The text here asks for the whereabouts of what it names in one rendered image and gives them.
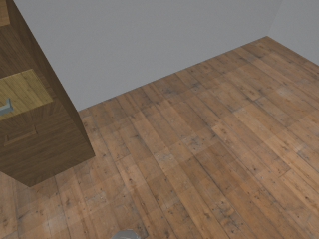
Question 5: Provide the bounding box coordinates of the cabinet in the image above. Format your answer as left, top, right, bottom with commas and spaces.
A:
0, 0, 96, 187

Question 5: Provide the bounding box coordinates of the drawer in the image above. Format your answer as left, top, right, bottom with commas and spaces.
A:
0, 69, 53, 120

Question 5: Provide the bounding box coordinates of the left robot thigh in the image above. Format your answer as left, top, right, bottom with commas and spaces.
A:
111, 229, 141, 239

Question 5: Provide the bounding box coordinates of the handle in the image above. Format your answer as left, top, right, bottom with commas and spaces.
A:
0, 98, 13, 115
4, 130, 38, 148

